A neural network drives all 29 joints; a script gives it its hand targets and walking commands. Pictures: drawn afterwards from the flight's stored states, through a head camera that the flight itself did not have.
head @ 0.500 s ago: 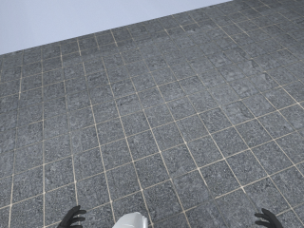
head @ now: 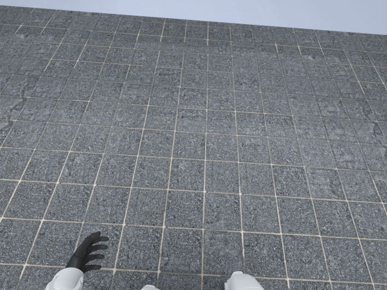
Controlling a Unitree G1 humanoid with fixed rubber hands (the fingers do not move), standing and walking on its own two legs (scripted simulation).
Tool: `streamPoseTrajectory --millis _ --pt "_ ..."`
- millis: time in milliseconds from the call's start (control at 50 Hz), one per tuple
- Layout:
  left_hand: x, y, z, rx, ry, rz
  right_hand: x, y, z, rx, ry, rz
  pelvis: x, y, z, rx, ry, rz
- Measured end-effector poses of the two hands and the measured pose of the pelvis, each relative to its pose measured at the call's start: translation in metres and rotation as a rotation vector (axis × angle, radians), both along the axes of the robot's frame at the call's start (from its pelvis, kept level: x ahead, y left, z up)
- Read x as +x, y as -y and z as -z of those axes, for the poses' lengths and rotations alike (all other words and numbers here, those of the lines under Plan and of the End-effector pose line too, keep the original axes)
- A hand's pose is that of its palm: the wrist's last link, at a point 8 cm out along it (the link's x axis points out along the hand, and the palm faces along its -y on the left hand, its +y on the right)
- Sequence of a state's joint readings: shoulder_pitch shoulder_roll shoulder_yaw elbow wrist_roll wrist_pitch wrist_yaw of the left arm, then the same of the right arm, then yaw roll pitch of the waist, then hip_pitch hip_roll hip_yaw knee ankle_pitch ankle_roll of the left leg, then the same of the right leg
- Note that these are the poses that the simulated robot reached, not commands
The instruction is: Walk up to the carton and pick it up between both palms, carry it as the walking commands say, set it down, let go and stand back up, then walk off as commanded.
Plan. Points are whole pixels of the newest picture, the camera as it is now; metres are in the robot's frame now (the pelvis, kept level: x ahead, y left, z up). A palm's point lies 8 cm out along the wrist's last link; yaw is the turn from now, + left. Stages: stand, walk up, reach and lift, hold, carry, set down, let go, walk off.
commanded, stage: walk off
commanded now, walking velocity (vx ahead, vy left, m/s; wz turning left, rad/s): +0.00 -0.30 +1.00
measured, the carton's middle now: out of the picture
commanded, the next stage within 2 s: none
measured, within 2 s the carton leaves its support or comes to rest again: neither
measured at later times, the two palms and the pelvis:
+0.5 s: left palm out of the picture -0.04 +0.12 -0.14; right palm (321, 203) +0.30 -0.31 -0.09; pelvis +0.04 -0.14 -0.01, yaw +30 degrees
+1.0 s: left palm out of the picture +0.03 -0.05 -0.08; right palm (310, 140) +0.50 -0.36 -0.10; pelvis +0.18 -0.29 +0.01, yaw +59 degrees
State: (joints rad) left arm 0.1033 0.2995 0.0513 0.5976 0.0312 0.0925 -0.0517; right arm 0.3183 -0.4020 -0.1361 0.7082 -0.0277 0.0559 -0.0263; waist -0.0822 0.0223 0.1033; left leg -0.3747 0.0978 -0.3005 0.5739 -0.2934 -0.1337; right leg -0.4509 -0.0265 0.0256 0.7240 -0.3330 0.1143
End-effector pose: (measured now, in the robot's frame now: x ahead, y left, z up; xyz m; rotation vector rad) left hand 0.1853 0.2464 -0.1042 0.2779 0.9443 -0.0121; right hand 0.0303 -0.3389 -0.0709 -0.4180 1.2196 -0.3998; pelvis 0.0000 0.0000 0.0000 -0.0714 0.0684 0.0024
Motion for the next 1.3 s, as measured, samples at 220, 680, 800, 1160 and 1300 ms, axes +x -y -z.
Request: streamPoseTrajectory --millis 220,680,800,1160,1300 --pt "-0.107 0.054 -0.023 0.087 -0.071 -0.325 0.151 0.022 0.033 0.176 0.103 -0.323 0.012 0.083 -0.007 0.086 0.012 -0.231" --pt "-0.162 0.154 0.006 -0.039 -0.082 -0.748 0.284 0.070 -0.001 0.044 -0.007 -0.739 0.075 0.196 -0.008 0.002 0.018 -0.700" --pt "-0.113 0.186 -0.002 0.023 0.008 -0.807 0.361 0.112 0.013 0.020 0.003 -0.818 0.122 0.244 0.006 0.016 -0.010 -0.812" --pt "-0.188 0.386 0.013 -0.022 -0.173 -1.405 0.500 -0.102 0.024 0.336 0.103 -1.425 0.219 0.305 0.007 0.078 -0.013 -1.208" --pt "-0.169 0.426 0.027 -0.125 -0.178 -1.493 0.527 -0.081 0.015 0.203 0.072 -1.490 0.250 0.316 0.004 0.072 0.002 -1.338"
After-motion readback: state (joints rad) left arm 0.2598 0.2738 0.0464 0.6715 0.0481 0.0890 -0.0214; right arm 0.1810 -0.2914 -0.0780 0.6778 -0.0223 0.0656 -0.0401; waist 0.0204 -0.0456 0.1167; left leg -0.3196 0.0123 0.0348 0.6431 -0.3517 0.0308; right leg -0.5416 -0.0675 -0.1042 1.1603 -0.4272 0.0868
